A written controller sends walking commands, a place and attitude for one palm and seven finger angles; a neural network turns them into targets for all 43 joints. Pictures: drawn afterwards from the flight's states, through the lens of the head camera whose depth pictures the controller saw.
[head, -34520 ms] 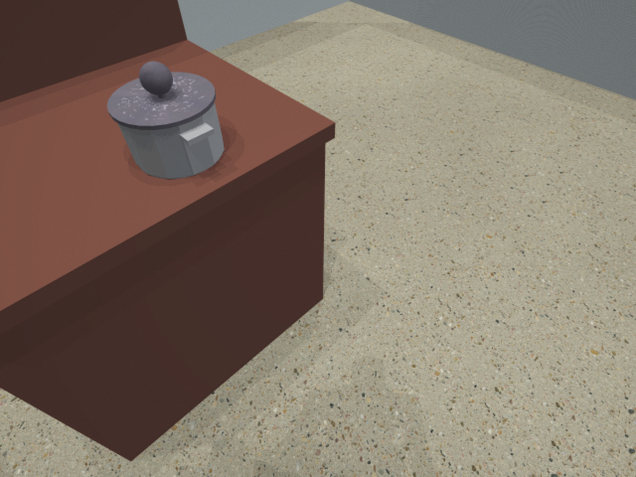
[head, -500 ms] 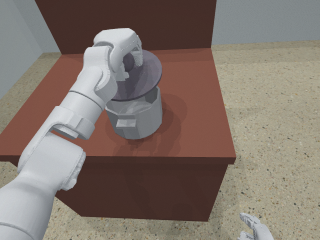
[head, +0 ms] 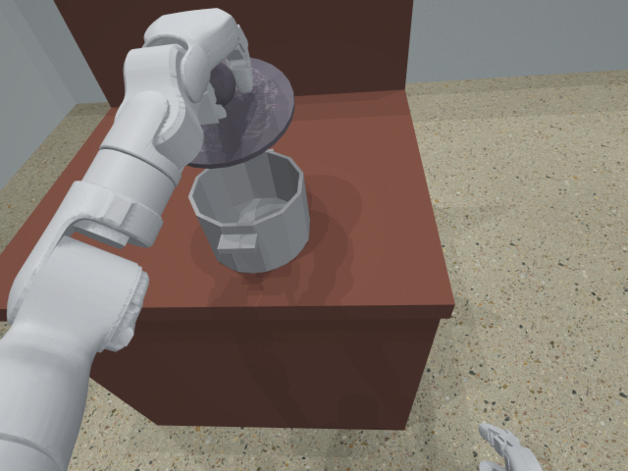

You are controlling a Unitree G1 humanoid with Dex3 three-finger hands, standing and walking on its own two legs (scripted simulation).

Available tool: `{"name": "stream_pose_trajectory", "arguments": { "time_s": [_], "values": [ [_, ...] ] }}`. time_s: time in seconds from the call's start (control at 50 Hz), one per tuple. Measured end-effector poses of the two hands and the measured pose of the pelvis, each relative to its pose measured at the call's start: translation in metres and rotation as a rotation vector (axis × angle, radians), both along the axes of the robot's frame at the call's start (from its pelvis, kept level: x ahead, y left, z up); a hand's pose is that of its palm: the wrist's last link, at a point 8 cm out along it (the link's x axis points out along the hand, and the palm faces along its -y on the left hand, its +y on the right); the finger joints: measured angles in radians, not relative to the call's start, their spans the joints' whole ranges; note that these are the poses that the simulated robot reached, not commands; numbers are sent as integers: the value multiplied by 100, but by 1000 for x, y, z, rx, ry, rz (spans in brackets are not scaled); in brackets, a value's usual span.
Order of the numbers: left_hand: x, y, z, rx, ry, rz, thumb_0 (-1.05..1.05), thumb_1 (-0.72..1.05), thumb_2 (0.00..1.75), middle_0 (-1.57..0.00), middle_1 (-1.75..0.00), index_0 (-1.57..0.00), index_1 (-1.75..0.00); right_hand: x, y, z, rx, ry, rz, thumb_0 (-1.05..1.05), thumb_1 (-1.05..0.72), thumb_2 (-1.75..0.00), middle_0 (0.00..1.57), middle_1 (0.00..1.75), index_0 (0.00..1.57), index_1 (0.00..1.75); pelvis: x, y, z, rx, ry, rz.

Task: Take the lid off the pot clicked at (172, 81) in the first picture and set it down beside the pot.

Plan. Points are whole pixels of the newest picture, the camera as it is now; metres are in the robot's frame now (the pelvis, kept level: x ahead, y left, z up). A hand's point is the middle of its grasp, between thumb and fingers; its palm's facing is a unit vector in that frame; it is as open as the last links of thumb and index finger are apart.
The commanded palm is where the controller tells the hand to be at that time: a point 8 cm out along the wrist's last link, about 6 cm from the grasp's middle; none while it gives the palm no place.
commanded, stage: lift the lid straight up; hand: left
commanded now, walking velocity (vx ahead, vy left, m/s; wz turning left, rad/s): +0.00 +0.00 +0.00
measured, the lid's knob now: (212, 84) +0.50 +0.11 +0.27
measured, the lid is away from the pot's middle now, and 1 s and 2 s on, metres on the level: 0.01 0.05 0.17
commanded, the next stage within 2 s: move the lid sideways beside the pot in 0.62 s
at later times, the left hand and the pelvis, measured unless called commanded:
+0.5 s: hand (199, 48) +0.47 +0.11 +0.32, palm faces +0.02 -0.03 -1.00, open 7.4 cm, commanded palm +0.45 +0.11 +0.37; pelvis +0.00 +0.01 +0.00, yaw +0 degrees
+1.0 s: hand (170, 58) +0.48 +0.14 +0.31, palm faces +0.00 -0.04 -1.00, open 7.4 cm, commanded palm +0.45 +0.15 +0.37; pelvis +0.01 +0.02 +0.00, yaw +0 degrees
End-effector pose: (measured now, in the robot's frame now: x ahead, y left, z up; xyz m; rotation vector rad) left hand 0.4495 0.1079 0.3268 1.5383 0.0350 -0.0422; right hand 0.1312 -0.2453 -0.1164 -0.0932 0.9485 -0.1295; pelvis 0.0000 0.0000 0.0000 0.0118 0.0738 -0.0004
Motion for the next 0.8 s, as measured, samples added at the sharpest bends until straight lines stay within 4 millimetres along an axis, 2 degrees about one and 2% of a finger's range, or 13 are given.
{"name": "stream_pose_trajectory", "arguments": {
  "time_s": [0.24,0.48,0.66,0.8],
  "values": [
    [-2,-9,20,7,-31,-19,3,4,105,-70,-78,-84,-85,18,11,6,8,-50,29,1,-91,-90,20,30,20,30,-1,3,0,1,3,6],
    [2,-2,43,4,-70,9,3,4,104,-70,-78,-84,-86,13,17,1,15,-19,31,1,-91,-90,20,30,20,30,3,7,0,0,15,1],
    [7,1,29,8,-38,-1,3,4,104,-70,-78,-84,-86,8,14,1,-4,3,24,1,-91,-90,20,30,20,30,4,9,0,-3,21,4],
    [13,6,35,-17,-40,4,3,4,104,-71,-78,-84,-86,11,16,3,-13,-6,16,1,-91,-90,20,30,20,30,7,12,0,-5,23,0]
  ]
}}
